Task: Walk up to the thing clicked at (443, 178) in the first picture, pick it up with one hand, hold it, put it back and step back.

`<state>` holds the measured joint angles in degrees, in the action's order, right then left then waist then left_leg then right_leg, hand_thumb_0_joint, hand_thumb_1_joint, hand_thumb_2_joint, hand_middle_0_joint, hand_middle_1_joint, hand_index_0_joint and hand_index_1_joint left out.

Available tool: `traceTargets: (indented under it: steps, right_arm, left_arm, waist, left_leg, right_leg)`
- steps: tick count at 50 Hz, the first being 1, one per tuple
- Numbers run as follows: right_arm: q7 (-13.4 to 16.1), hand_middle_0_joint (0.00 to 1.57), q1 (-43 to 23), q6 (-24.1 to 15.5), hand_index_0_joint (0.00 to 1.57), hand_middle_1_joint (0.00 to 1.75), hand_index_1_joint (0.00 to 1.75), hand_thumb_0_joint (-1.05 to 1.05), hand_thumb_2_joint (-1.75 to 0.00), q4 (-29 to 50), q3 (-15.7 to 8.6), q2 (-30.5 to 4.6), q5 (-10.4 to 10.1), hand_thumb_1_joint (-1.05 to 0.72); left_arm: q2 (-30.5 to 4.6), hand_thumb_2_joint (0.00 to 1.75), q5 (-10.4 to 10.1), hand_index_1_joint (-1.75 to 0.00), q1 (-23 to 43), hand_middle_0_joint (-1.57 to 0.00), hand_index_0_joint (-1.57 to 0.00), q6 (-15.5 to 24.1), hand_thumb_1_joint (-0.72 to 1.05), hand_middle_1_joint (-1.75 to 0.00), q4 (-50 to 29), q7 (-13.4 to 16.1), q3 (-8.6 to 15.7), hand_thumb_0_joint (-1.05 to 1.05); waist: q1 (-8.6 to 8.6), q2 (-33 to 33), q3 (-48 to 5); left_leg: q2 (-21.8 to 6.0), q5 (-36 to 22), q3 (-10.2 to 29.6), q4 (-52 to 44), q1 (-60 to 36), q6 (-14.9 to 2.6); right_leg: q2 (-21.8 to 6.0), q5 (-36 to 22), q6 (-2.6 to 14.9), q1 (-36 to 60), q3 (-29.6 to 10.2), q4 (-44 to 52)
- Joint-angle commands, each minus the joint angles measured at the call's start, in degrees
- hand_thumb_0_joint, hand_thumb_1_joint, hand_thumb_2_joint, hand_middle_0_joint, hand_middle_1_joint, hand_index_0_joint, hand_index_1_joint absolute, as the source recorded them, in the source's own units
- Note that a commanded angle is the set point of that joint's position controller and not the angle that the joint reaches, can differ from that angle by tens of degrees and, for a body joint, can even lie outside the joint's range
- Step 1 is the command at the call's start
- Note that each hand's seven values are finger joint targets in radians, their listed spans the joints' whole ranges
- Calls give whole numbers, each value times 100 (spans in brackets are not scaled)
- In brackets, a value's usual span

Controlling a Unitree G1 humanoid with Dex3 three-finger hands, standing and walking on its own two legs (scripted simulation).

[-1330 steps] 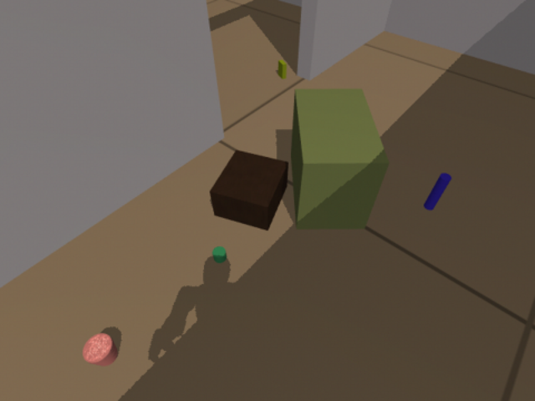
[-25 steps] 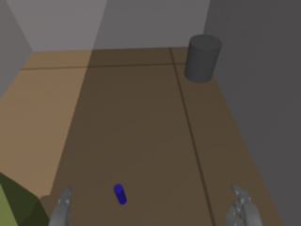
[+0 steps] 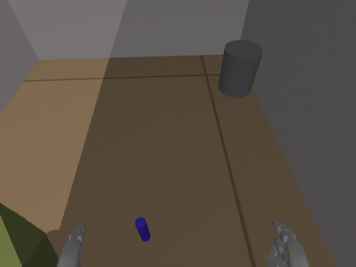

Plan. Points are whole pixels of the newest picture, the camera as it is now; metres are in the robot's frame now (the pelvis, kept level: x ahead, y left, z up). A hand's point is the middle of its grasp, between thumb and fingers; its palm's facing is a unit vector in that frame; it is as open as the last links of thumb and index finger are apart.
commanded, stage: home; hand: left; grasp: from the side
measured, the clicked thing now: (143, 230) +0.40 +0.18 -0.62
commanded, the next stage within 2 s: stand in 0.20 s
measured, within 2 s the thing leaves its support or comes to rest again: neither
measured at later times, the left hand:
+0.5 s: hand (101, 263) +0.17 +0.18 -0.06, palm faces +0.10 -0.95 -0.29, open 15.7 cm
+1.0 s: hand out of the picture +0.07 +0.25 -0.11, palm faces +0.00 -0.94 -0.35, open 7.5 cm
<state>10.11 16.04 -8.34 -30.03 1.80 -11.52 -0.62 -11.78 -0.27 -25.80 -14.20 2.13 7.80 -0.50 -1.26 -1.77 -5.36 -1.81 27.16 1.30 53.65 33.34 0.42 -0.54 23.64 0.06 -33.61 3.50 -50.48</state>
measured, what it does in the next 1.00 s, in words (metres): stands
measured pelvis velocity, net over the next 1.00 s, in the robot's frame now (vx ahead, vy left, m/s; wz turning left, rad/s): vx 0.00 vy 0.01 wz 0.01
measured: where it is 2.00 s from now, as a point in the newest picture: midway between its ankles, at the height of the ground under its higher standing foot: outside the picture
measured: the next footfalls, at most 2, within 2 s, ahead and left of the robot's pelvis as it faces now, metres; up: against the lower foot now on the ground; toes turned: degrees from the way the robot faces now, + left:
none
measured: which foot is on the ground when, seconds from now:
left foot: down 0.00-1.00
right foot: down 0.00-1.00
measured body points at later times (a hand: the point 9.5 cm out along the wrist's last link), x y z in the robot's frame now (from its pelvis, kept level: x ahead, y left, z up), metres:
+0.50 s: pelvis +0.00 +0.00 +0.00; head +0.02 +0.00 +0.45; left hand +0.16 +0.23 -0.04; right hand +0.16 -0.24 -0.07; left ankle +0.00 +0.12 -0.69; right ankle +0.02 -0.12 -0.69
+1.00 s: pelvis +0.00 +0.01 +0.04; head +0.00 +0.02 +0.49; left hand +0.07 +0.30 -0.09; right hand +0.07 -0.28 -0.09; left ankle +0.00 +0.12 -0.69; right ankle +0.02 -0.12 -0.69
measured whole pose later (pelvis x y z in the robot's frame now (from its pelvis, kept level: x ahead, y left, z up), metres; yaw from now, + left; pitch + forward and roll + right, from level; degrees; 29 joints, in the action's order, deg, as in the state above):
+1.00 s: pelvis +0.00 +0.01 +0.04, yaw +1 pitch -2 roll +0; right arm 0.6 12.4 -0.6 -54.9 -1.9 -17.9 2.8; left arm -18.6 2.3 -12.5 0.0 51.9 1.1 1.4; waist 0.5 0.4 2.3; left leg 0.8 18.0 0.2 34.3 14.5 -0.9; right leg -2.7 16.0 -1.1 -15.6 2.6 -33.6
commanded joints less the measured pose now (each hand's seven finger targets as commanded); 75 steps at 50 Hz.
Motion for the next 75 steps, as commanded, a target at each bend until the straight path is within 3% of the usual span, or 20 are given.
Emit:
traceTargets:
  steps: [1, 8, 15, 18, 24, 26, 29, 30, 31, 34, 36, 38, 41, 46, 49, 51, 58, 61, 71, 75]
  right_arm:
    - [88, 20, -357, -299, 20, 30, 30, 0, -90, 881, -315, -716, 19, -90]
    - [83, 20, -388, -327, 20, 30, 30, 0, -90, 900, -300, -722, 4, -90]
    - [80, 20, -356, -323, 20, 30, 30, 0, -90, 869, -298, -704, 14, -90]
    - [77, 20, -388, -322, 20, 30, 30, 0, -90, 871, -295, -712, 8, -90]
    - [104, 20, -369, -344, 20, 30, 30, 0, -90, 879, -296, -705, 19, -90]
    - [108, 20, -353, -331, 20, 30, 30, 0, -90, 870, -306, -693, 25, -90]
    - [96, 20, -397, -316, 20, 30, 30, 0, -90, 881, -285, -695, 23, -90]
    - [-245, 20, -749, 127, 20, 30, 30, 0, -90, -295, -535, -1457, 700, -90]
    - [-436, 20, -523, 304, 20, 30, 30, 0, -90, -507, -582, -1413, 715, -90]
    - [-702, 20, -534, 437, 20, 30, 30, 0, -90, -683, -611, -1351, 484, -90]
    - [-832, 20, -632, 450, 20, 30, 30, 0, -90, -859, -634, -1376, 396, -90]
    - [-894, 20, -668, 473, 20, 30, 30, 0, -90, -1102, -650, -1367, 366, -90]
    - [-903, 20, -692, 543, 20, 30, 30, 0, -90, -1421, -633, -1435, 401, -90]
    - [-904, 20, -786, 591, 20, 30, 30, 0, -90, -1871, -607, -1555, 345, -90]
    - [-885, 20, -771, 613, 20, 30, 30, 0, -90, -2137, -584, -1612, 298, -90]
    - [-866, 20, -796, 624, 20, 30, 30, 0, -90, -2300, -573, -1665, 283, -90]
    - [-858, 20, -882, 673, 20, 30, 30, 0, -90, -2756, -533, -1757, 234, -90]
    - [-877, 20, -914, 709, 20, 30, 30, 0, -90, -2876, -536, -1814, 224, -90]
    - [-931, 20, -958, 744, 20, 30, 30, 0, -90, -3077, -521, -1733, 206, -90]
    - [-931, 20, -1011, 736, 20, 30, 30, 0, -90, -3113, -498, -1747, 205, -90]
  left_arm:
    - [-554, 3, 29, -5, 156, -4, -4, 282, -60, -5, -1047, 68, 308, 0]
    - [-528, 4, 19, -5, 191, -5, -5, 267, -59, -5, -1053, 63, 275, 0]
    - [-514, 4, 26, -5, 82, -5, -5, 304, -58, -5, -1033, 67, 283, 0]
    - [-545, 28, 13, -29, 230, -20, -20, 292, -34, -29, -1070, 72, 286, 0]
    - [-496, 76, 21, -30, 254, -20, -20, 298, 14, -30, -1102, 54, 238, 0]
    - [-597, 90, 27, -30, 119, -20, -20, 311, 30, -30, -1107, 69, 381, 0]
    - [-579, 90, 14, -30, 222, -20, -20, 321, 54, -30, -1134, 65, 329, 0]
    - [-1301, 90, 558, -30, 1078, -20, -20, 919, 62, -30, 877, -228, 563, 0]
    - [-1390, 90, 635, -30, 906, -20, -20, 1148, 70, -30, 1418, -375, 603, 0]
    - [-1470, 90, 443, -30, 1119, -20, -20, 1476, 90, -30, 2035, -573, 513, 0]
    - [-1455, 90, 346, -30, 1295, -20, -20, 1531, 90, -30, 2502, -626, 482, 0]
    - [-1495, 90, 320, -30, 1367, -20, -20, 1595, 90, -30, 2976, -623, 454, 0]
    - [-1523, 90, 277, -30, 1650, -20, -20, 1642, 90, -30, 3486, -617, 454, 0]
    - [-1508, 90, 230, -30, 1626, -20, -20, 1636, 90, -30, 4301, -610, 410, 0]
    - [-1583, 90, 208, -30, 1615, -20, -20, 1635, 90, -30, 4713, -589, 396, 0]
    - [-1601, 90, 196, -30, 1691, -20, -20, 1596, 90, -30, 4932, -575, 379, 0]
    - [-1687, 90, 187, -30, 1770, -20, -20, 1559, 90, -30, 5577, -589, 304, 0]
    - [-1703, 90, 196, -30, 1767, -20, -20, 1545, 90, -30, 5746, -611, 281, 0]
    - [-1813, 90, 188, -30, 1953, -20, -20, 1610, 90, -30, 5991, -611, 279, 0]
    - [-1835, 90, 183, -30, 1982, -20, -20, 1610, 90, -30, 6056, -612, 292, 0]
  waist:
    - [4, -4, -590]
    - [8, 9, -427]
    - [13, -21, -637]
    - [-1, 65, -470]
    - [-52, 126, -545]
    - [31, 27, -740]
    - [28, 45, -510]
    - [201, 407, 233]
    - [198, 696, -230]
    - [144, 357, -158]
    - [193, 423, -58]
    - [189, 294, -175]
    - [176, 39, 223]
    - [263, -51, 308]
    - [260, 54, 194]
    - [248, -13, 314]
    - [246, 124, 661]
    - [237, 41, 875]
    - [161, 257, 792]
    - [195, 170, 682]
  left_leg:
    - [150, -1202, -49, -921, -208, -70]
    - [148, -803, -55, -1028, -113, -88]
    - [151, -1178, -66, -920, -201, -74]
    - [157, -976, -66, -954, -118, -90]
    - [176, -1038, -128, -875, -189, -115]
    - [190, -1229, -129, -826, -224, -105]
    - [187, -1042, -115, -892, -104, -107]
    - [-8, -1782, 219, -1014, -377, -232]
    - [-63, -1701, 130, -963, -593, -354]
    - [28, -1282, 246, -1294, -905, -396]
    - [37, -1186, 266, -1493, -1170, -366]
    - [30, -1524, 275, -1591, -1349, -334]
    - [-64, -1370, 425, -2112, -1421, -348]
    - [-237, -1581, 649, -2794, -1606, -297]
    - [-250, -2327, 590, -2900, -1999, -262]
    - [-300, -2358, 625, -3123, -2125, -252]
    - [-342, -1974, 657, -3642, -2310, -194]
    - [-343, -1165, 719, -3898, -2125, -183]
    - [-281, -1477, 561, -3777, -2337, -187]
    - [-322, -1560, 571, -3804, -2318, -192]
  right_leg:
    - [128, -937, 46, 569, 42, 776]
    - [122, -601, 46, 454, 30, 848]
    - [112, -914, 61, 564, 9, 756]
    - [104, -751, 45, 501, 12, 836]
    - [71, -875, 16, 522, -36, 874]
    - [69, -1034, 25, 635, -36, 844]
    - [66, -846, 36, 552, -30, 864]
    - [-445, -1235, 377, 1161, -632, 1065]
    - [-560, -1385, 512, 1340, -763, 1076]
    - [-632, -1039, 514, 1307, -957, 1309]
    - [-634, -728, 435, 1196, -927, 1594]
    - [-668, -1317, 363, 1531, -879, 1682]
    - [-588, -997, 258, 1518, -758, 1880]
    - [-515, -1281, 174, 2172, -572, 2183]
    - [-596, -1871, 165, 2511, -567, 2339]
    - [-589, -1761, 139, 2531, -517, 2473]
    - [-634, -1428, 64, 2607, -533, 2946]
    - [-593, -1092, 33, 2555, -511, 3082]
    - [-724, -730, 15, 2494, -696, 3498]
    - [-743, -974, 27, 2677, -672, 3461]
